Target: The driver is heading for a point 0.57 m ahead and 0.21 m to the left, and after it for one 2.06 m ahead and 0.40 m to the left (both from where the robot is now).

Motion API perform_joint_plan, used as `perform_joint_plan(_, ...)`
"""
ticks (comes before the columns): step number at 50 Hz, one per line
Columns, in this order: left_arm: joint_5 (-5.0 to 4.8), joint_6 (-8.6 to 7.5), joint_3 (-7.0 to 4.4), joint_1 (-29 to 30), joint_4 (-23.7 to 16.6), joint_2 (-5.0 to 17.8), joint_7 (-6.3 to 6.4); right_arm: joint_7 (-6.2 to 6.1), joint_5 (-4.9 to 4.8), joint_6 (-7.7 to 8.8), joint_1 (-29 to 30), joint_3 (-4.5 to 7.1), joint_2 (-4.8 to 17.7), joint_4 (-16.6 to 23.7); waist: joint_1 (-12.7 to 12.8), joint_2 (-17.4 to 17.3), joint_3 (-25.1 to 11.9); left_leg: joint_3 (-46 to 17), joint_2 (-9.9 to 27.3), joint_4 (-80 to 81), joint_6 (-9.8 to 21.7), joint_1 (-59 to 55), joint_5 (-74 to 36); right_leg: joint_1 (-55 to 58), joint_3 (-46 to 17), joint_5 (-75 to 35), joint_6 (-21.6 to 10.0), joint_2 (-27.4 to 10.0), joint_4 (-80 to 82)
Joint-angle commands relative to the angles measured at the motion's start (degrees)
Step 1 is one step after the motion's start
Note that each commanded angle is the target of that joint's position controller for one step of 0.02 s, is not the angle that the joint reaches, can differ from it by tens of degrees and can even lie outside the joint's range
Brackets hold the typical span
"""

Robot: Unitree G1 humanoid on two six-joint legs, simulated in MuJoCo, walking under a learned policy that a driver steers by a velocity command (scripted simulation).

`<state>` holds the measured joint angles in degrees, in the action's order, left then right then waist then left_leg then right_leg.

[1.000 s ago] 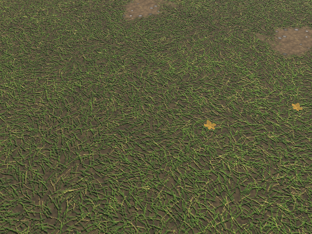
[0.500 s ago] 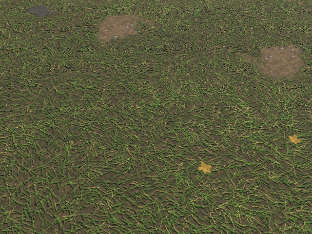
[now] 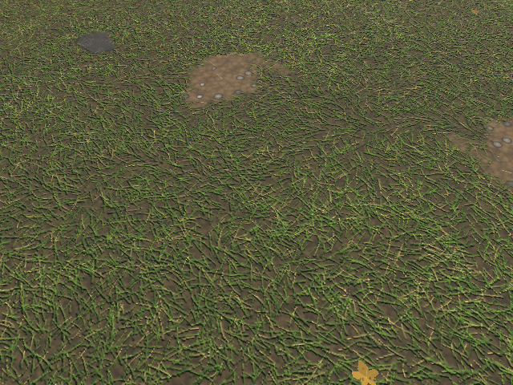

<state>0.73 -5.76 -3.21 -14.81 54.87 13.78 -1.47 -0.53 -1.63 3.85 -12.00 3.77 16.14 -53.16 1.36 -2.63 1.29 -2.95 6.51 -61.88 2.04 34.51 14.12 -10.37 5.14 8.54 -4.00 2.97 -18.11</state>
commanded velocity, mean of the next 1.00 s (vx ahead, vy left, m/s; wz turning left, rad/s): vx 0.41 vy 0.00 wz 0.48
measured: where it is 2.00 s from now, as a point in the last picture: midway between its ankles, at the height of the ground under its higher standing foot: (229, 352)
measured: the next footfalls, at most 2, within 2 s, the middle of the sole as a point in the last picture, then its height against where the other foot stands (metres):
left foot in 0.32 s outside the picture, level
right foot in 0.80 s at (255, 320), level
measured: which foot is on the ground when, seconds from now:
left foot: up 0.00-0.30, down 0.32-0.82, up 0.84-1.00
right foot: down 0.00-0.34, up 0.36-0.78, down 0.80-1.00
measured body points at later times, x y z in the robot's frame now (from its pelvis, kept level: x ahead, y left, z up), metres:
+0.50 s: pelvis +0.28 +0.09 -0.01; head +0.31 +0.10 +0.44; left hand +0.34 +0.38 -0.12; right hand +0.45 -0.15 -0.12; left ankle +0.30 +0.16 -0.75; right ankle +0.28 -0.08 -0.66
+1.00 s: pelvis +0.51 +0.11 -0.01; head +0.55 +0.12 +0.44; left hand +0.52 +0.41 -0.12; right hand +0.76 -0.08 -0.12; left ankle +0.42 +0.21 -0.68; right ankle +0.64 +0.05 -0.75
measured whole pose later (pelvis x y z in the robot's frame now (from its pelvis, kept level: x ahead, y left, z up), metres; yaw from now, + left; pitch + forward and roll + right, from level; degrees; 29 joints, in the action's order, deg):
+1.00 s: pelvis +0.51 +0.11 -0.01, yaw +31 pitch +2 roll +0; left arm 1.7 -2.9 -2.3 -5.6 44.5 13.9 -0.4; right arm -2.3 -0.3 -2.0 -13.3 4.4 17.9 -39.9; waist 0.2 -1.4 3.5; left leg -3.4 -0.1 -61.0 -3.0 28.5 28.5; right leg -21.9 1.8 5.9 -1.7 0.4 -25.9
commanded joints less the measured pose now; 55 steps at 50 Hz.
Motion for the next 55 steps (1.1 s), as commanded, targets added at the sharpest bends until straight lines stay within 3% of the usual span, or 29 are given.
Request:
perform_joint_plan(1,0.34,-1.22,-1.70,1.36,-2.38,8.15,1.08,-0.16,0.27,-0.57,-1.66,0.95,2.72,2.34,-1.51,5.86,0.37,-3.76,1.76,4.91,-0.84,5.07,-8.45,1.13,-9.11,-8.71,-8.22,-16.49,12.19)
perform_joint_plan(6,-0.15,-0.93,-1.57,0.03,-1.85,8.86,2.23,1.27,0.65,0.02,6.41,0.33,1.13,5.32,0.92,5.33,2.25,0.62,-0.08,20.15,-0.73,3.19,-21.09,3.25,-0.40,-10.71,-5.54,-15.03,13.44)
perform_joint_plan(11,-1.05,1.05,-2.14,-4.39,0.03,10.07,2.59,3.05,0.52,-0.12,13.12,-0.26,0.73,9.98,2.92,4.46,4.47,3.55,-1.21,26.39,1.24,7.72,-14.83,15.61,2.51,-18.00,-4.70,-18.98,8.52)
perform_joint_plan(14,-1.45,2.44,-2.90,-2.15,-1.12,12.33,3.20,4.06,0.46,-0.37,10.11,0.85,3.12,11.51,-0.46,7.20,0.79,8.26,-5.32,26.62,4.00,-0.13,-5.87,18.47,4.99,-42.43,-2.81,-19.75,-1.58)
perform_joint_plan(15,-1.41,2.99,-3.06,-1.27,-1.62,12.87,3.48,4.11,0.39,-0.53,4.57,1.92,4.93,10.65,-3.68,7.89,-2.58,9.76,-7.75,26.82,5.35,-7.58,-4.10,17.51,5.98,-50.08,-1.92,-19.04,-9.76)
perform_joint_plan(16,-1.49,3.33,-2.83,-0.43,-2.23,12.55,3.70,3.64,0.21,-0.61,-4.56,3.74,8.05,8.50,-8.45,6.49,-7.34,9.43,-10.07,30.40,7.47,-20.81,-7.15,12.50,7.32,-48.74,-0.05,-16.59,-22.04)
perform_joint_plan(17,-0.35,2.74,-1.98,-1.53,-3.80,10.70,3.65,2.25,0.24,-1.16,-13.10,5.69,13.76,6.99,-10.86,-1.95,-13.51,-6.02,-0.75,31.66,11.50,-38.53,-7.48,-2.45,7.82,-28.73,2.49,-13.55,-40.84)
perform_joint_plan(18,0.29,0.56,0.35,-5.15,-6.49,2.91,2.52,2.09,-0.13,-0.87,-10.18,5.84,16.92,8.57,-4.48,-13.93,-18.55,-40.58,12.51,41.05,23.19,-55.39,0.98,-27.28,0.34,21.78,5.98,0.83,-61.14)
perform_joint_plan(19,-1.80,-2.17,-0.57,-0.10,-7.24,8.06,1.32,2.26,0.61,-0.51,-11.96,4.32,12.47,8.85,-8.11,-7.10,-21.30,-42.89,12.80,45.24,21.84,-57.43,2.40,-33.62,-11.28,22.99,3.98,-1.78,-64.57)
perform_joint_plan(20,-3.52,-3.38,-0.89,4.31,-8.79,9.35,0.83,2.06,1.02,-0.03,-10.27,3.59,9.28,8.96,-8.17,-4.49,-14.51,-33.43,10.62,44.64,19.06,-52.48,-1.38,-36.60,-10.80,18.90,2.43,-4.49,-62.84)
perform_joint_plan(21,-2.86,-3.76,-0.81,5.28,-8.74,8.64,1.09,2.19,0.89,0.42,-6.44,3.15,7.81,9.58,-5.36,1.97,-8.86,-25.94,7.84,44.96,16.96,-43.10,-7.74,-34.58,-10.40,14.44,2.12,-7.22,-56.66)
perform_joint_plan(22,-1.31,-3.37,-1.46,5.78,-8.31,9.35,1.61,2.11,0.97,0.59,-2.87,2.58,5.83,10.56,-3.38,3.17,-6.74,-21.15,5.80,45.68,15.43,-36.09,-12.71,-30.50,-10.09,12.20,2.47,-9.03,-51.11)
perform_joint_plan(23,-0.88,-2.52,-1.78,4.87,-8.32,9.44,1.63,1.92,1.42,0.57,-0.95,2.16,5.11,11.60,-1.56,2.31,-5.39,-19.18,4.53,47.10,15.27,-30.99,-15.85,-26.86,-10.24,10.83,2.96,-9.82,-48.91)
perform_joint_plan(26,0.00,-0.58,-1.73,5.00,-9.37,7.60,1.89,1.02,1.00,0.70,-1.66,2.65,7.33,12.04,-0.19,1.53,-3.58,-15.49,2.99,49.59,15.72,-24.17,-20.52,-24.60,-8.85,7.46,5.79,-9.57,-40.68)
perform_joint_plan(28,0.23,-0.24,-1.43,9.47,-11.07,6.75,2.11,0.17,0.80,0.56,-3.37,3.08,8.78,11.91,-1.37,0.99,-1.98,-13.13,1.38,50.11,14.62,-22.09,-20.17,-25.44,-8.11,0.62,7.34,-8.47,-32.38)
perform_joint_plan(32,-0.43,-0.71,-0.69,17.12,-13.63,5.22,1.46,-0.40,0.51,-0.16,-6.24,3.17,8.82,11.40,-4.57,-1.65,-0.98,-10.95,-1.87,48.94,10.78,-19.39,-12.93,-20.01,-7.35,-13.31,7.44,-4.72,-16.12)
perform_joint_plan(36,-0.41,-1.30,-1.33,19.07,-15.82,7.48,0.85,-0.95,0.32,-1.61,-8.98,3.21,8.31,10.37,-4.90,-3.39,-1.98,-14.94,-1.38,40.39,7.94,-24.53,-20.51,-16.93,-8.44,-12.93,6.00,-1.63,-9.38)
perform_joint_plan(38,-0.35,-1.75,-1.92,16.24,-15.32,8.99,0.61,-1.58,0.56,-2.37,-7.53,3.21,8.01,11.48,-3.12,-4.81,-3.58,-18.31,-1.09,34.75,6.65,-27.52,-23.31,-14.12,-9.11,-9.51,4.51,-1.19,-7.69)
perform_joint_plan(39,-0.01,-2.07,-2.22,12.64,-14.46,9.56,0.72,-1.73,0.50,-2.55,-5.42,3.01,7.50,12.58,-0.75,-4.96,-5.02,-18.25,-2.72,30.43,5.13,-27.29,-24.25,-9.33,-8.30,-12.56,3.34,-1.67,-4.68)
perform_joint_plan(40,1.03,-2.33,-2.73,7.63,-13.92,11.60,1.01,-1.66,0.86,-2.40,-4.32,2.32,5.47,14.11,1.50,-3.11,-10.03,-16.35,-5.90,21.40,2.77,-23.71,-21.36,1.43,-11.01,-22.02,0.72,-6.73,-5.17)
perform_joint_plan(41,2.04,-1.96,-3.23,1.54,-13.74,15.08,1.53,-1.62,2.16,-2.25,-8.01,1.28,2.20,15.42,1.50,7.81,-18.29,-10.40,-11.41,4.41,-0.55,-12.36,5.39,18.76,-21.92,-45.88,-4.20,-20.03,-10.80)
perform_joint_plan(42,0.81,-0.53,-3.51,-1.09,-12.49,15.54,1.21,-1.13,0.55,-2.09,-19.08,0.92,3.25,15.67,-2.07,23.09,-27.81,-7.58,-14.26,-10.11,-2.64,-0.14,30.39,31.14,-41.49,-42.68,-15.18,-32.72,-10.03)
perform_joint_plan(43,-0.23,0.53,-2.65,2.65,-14.60,11.41,1.28,-1.09,-0.24,-2.70,-18.62,2.17,9.03,13.73,-1.39,14.67,-24.44,-8.53,-9.24,-15.95,-4.21,3.56,24.82,25.55,-40.76,-26.92,-14.03,-30.45,-6.83)
perform_joint_plan(44,-0.08,1.49,-1.65,5.37,-15.81,8.01,1.83,-1.30,-0.26,-3.76,-10.97,2.89,11.07,14.90,0.40,10.22,-16.60,-5.31,-7.58,-17.13,-5.30,5.97,20.18,18.65,-31.36,-19.44,-10.97,-26.28,-5.41)
perform_joint_plan(45,0.42,2.25,-0.90,7.89,-15.62,6.96,1.88,-1.70,0.22,-4.92,-7.47,2.93,10.49,15.26,0.05,6.84,-11.45,-3.91,-6.27,-14.85,-5.84,4.55,17.47,10.01,-26.03,-16.01,-9.66,-22.26,-3.42)
perform_joint_plan(47,1.15,2.81,-0.63,10.47,-14.55,7.50,1.61,-2.03,0.95,-6.17,-7.03,2.15,6.60,15.90,-2.44,8.60,-5.87,-2.99,-5.03,-7.46,-5.50,-3.18,15.30,-3.70,-19.76,-13.67,-8.79,-17.42,0.52)
perform_joint_plan(50,0.79,2.26,-0.27,12.79,-13.10,6.34,0.67,-1.89,2.22,-5.37,-8.75,0.13,1.05,14.92,-4.21,10.13,-7.62,-0.04,-4.70,11.76,-5.04,-14.97,11.47,-8.41,-13.08,-24.29,-9.03,-13.68,0.80)
perform_joint_plan(52,-0.29,2.56,-0.81,11.34,-12.06,8.04,0.37,-1.62,2.31,-4.82,-6.82,0.07,1.88,14.80,-3.10,11.04,-9.84,0.71,-5.40,20.42,-5.02,-18.74,5.05,-5.48,-14.05,-25.16,-9.51,-14.11,-0.40)
perform_joint_plan(55,-1.59,3.83,-1.19,11.29,-12.15,10.24,0.35,-1.32,2.20,-5.15,-5.46,0.79,4.29,14.60,-4.00,9.79,-7.85,2.46,-7.42,33.60,-2.95,-26.36,-4.53,-8.76,-16.65,-5.11,-6.91,-12.98,-0.99)
Over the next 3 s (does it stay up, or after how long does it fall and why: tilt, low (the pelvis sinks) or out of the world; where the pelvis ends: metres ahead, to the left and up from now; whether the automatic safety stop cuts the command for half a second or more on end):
stays up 0.57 0.10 -0.01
